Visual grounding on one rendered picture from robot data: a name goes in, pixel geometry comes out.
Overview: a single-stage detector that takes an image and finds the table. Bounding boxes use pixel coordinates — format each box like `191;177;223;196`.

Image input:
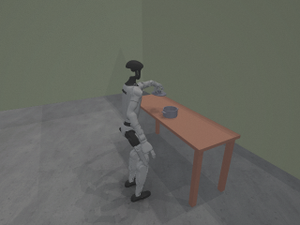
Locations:
140;94;241;207

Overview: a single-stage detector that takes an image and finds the robot left hand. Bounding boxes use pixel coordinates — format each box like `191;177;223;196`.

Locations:
154;82;164;94

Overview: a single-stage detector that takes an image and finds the robot right upper arm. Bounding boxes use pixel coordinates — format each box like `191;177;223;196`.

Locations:
126;86;143;120

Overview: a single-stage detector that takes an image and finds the robot left upper arm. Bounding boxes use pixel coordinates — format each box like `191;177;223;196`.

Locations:
137;82;144;90

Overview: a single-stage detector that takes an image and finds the robot right hand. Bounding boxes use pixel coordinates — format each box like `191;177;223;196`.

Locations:
141;141;156;162

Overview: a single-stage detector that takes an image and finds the right robot foot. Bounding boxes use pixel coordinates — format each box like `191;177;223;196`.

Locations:
130;190;151;203

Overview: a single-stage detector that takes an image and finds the robot right forearm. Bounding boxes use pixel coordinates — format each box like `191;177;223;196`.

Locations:
128;112;147;143

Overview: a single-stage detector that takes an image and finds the robot left forearm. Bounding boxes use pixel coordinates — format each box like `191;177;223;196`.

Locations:
142;80;157;89

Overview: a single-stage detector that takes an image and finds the pot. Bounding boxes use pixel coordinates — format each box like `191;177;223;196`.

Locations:
162;106;178;119

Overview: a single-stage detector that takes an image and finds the robot foot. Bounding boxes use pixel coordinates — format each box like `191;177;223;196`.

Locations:
130;190;151;203
125;178;136;188

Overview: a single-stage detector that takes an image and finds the left robot foot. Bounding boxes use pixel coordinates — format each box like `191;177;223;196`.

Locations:
125;178;136;188

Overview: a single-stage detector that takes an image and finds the lid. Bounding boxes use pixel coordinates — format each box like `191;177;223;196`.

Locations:
151;91;167;97

